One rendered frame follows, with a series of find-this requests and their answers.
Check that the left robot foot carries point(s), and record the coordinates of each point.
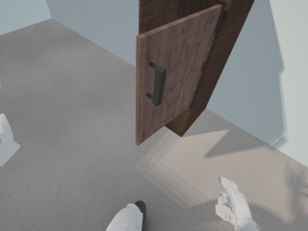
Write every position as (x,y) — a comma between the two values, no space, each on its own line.
(142,207)

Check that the robot right forearm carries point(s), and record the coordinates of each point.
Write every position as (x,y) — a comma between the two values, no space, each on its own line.
(246,224)

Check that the cupboard door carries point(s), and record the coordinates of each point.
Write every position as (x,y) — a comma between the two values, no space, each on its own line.
(181,47)

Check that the right robot hand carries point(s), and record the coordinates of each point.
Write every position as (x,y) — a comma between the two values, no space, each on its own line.
(236,205)

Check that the handle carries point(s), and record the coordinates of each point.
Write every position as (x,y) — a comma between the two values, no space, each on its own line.
(159,84)

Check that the robot left thigh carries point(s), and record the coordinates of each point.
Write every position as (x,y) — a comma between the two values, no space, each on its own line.
(127,219)

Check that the left robot hand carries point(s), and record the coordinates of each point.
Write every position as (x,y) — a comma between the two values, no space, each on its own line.
(8,147)

